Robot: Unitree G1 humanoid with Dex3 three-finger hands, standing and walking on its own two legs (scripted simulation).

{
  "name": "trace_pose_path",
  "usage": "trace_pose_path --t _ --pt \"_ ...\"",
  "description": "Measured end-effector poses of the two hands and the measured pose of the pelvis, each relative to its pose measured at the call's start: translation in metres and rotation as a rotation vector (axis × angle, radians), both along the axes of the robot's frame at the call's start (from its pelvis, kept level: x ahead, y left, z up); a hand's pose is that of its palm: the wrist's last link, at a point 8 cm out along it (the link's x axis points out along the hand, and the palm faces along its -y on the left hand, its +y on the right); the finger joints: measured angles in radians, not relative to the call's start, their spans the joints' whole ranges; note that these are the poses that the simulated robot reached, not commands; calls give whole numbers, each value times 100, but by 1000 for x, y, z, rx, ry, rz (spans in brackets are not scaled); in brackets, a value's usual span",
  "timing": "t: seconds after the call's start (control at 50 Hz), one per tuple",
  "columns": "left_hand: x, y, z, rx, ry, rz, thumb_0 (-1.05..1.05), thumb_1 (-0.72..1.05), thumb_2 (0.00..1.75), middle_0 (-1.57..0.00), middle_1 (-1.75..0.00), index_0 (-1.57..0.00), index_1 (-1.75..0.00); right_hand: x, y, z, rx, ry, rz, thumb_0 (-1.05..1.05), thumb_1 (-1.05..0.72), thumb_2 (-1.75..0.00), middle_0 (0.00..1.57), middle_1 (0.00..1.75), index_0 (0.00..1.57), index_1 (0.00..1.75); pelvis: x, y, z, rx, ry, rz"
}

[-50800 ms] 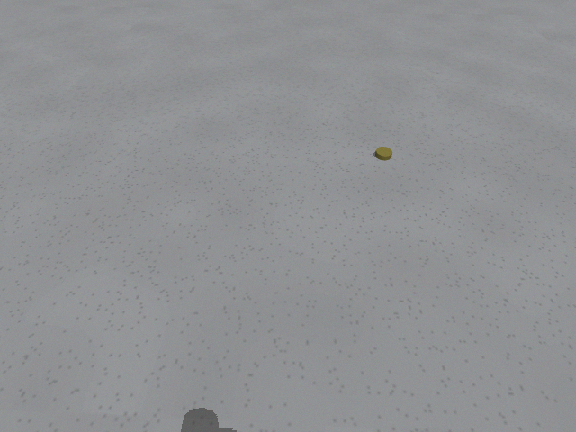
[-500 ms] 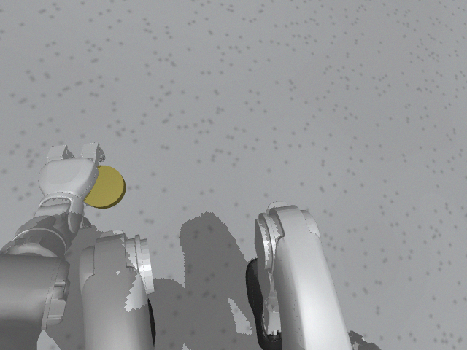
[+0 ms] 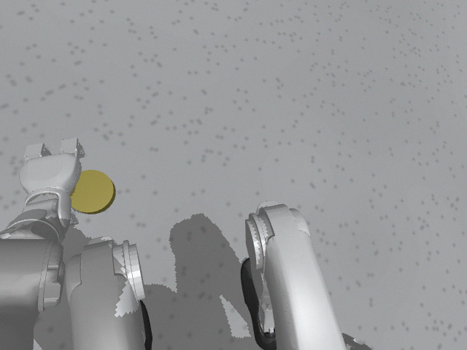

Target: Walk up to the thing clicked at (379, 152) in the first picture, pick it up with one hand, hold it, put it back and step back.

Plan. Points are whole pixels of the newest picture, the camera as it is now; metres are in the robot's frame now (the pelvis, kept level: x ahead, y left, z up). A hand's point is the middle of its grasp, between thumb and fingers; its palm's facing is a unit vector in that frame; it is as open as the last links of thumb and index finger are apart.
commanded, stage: approach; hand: left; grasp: from above
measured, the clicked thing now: (91, 192) +0.44 +0.20 -0.30
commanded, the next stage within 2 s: rest palm in 0.12 s
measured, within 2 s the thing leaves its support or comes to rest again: neither
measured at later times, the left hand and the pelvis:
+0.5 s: hand (71, 205) +0.40 +0.22 -0.21, palm faces -0.55 -0.09 -0.83, open 14.1 cm; pelvis -0.01 +0.00 +0.00, yaw +0 degrees
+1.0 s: hand (84, 192) +0.43 +0.21 -0.26, palm faces -0.48 -0.10 -0.87, open 13.8 cm; pelvis +0.00 +0.01 -0.01, yaw -4 degrees
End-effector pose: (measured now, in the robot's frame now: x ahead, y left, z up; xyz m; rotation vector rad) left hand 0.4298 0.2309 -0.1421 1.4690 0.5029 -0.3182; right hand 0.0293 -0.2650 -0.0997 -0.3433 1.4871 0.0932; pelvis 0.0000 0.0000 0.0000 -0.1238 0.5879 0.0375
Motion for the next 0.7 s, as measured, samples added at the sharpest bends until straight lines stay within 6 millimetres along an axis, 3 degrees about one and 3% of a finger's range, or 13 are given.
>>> trace_pose_path --t 0.16,0.24,0.38,0.46,0.54,0.7 --pt "10 -37 -7 -88 -55 -174 0 -50 101 -9 -109 -10 -108 -12 4 6 -12 9 -2 0 -91 -90 20 30 20 30 0 1 -4 -20 -15 -4" --pt "16 -32 9 -49 -181 -139 0 -51 101 -9 -108 -10 -107 -8 0 9 -10 -16 -22 0 -91 -90 20 30 20 30 3 0 -3 -12 -6 -6" --pt "-3 -13 10 50 -65 -42 0 -52 101 -8 -102 -8 -103 10 -5 2 19 -58 5 0 -90 -90 20 30 20 30 -1 0 2 0 8 -7" --pt "-15 -5 -4 22 22 18 0 -52 101 -7 -101 -8 -102 12 -7 1 15 -55 48 0 -90 -90 20 30 20 30 -5 -2 0 7 -9 -4" --pt "-21 -11 -25 -43 69 -25 0 -51 99 -8 -103 -8 -103 8 -9 4 -9 -34 86 0 -90 -90 20 30 20 30 -6 -5 -6 2 -29 -3" --pt "-10 -27 -48 -92 -65 -212 0 -49 95 -8 -105 -9 -104 3 -12 14 -61 17 124 0 -91 -90 20 30 20 30 1 -3 -14 -33 -47 -15"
